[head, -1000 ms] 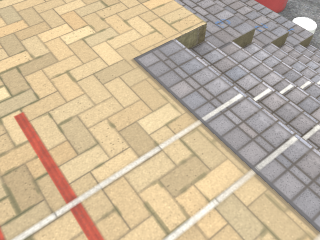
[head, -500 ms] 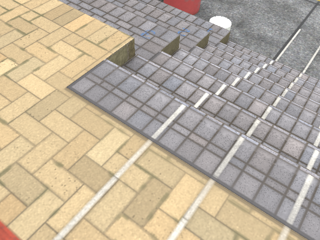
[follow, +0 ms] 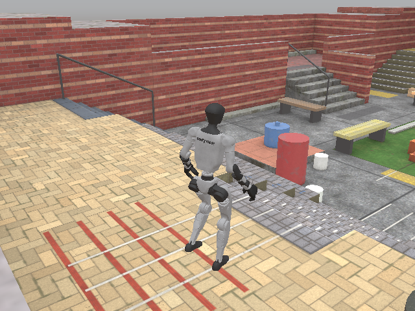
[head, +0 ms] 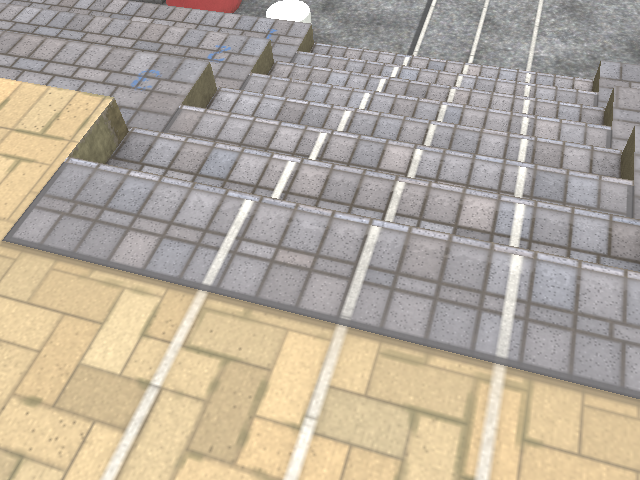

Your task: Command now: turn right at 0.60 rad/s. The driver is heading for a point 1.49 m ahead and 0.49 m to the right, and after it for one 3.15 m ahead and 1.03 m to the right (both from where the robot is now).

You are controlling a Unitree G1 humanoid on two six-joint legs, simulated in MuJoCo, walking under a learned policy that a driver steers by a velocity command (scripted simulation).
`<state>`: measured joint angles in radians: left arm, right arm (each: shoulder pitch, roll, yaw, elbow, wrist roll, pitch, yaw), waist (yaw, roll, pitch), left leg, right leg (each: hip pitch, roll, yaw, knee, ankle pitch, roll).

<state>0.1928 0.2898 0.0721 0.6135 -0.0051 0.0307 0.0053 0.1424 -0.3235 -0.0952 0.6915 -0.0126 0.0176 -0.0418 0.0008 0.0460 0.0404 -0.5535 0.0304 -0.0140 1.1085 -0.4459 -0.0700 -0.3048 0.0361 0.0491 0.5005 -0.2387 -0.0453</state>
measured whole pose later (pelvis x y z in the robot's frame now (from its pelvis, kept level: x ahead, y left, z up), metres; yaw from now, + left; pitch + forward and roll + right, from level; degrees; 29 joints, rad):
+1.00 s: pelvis -0.02 -0.02 +0.00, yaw -21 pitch -1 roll +0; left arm 0.14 0.21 0.01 0.71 0.02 0.01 0.00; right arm 0.21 -0.27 -0.03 0.78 -0.02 0.00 -0.01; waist -0.03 0.00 0.02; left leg -0.20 0.06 0.00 0.50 -0.28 -0.05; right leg -0.20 0.04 0.03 0.51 -0.28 -0.03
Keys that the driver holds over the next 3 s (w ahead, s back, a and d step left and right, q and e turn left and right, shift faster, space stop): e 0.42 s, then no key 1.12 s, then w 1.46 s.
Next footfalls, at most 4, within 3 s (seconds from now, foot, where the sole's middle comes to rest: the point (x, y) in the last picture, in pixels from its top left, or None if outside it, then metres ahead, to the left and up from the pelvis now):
0.30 left None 0.07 0.11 -0.78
0.68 right None -0.02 -0.12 -0.78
2.26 right None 0.37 -0.24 -0.78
2.78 left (415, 345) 0.74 -0.13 -0.78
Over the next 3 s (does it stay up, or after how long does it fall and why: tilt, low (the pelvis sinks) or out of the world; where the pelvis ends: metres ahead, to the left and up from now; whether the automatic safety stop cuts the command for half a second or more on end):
stays up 0.66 -0.18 0.01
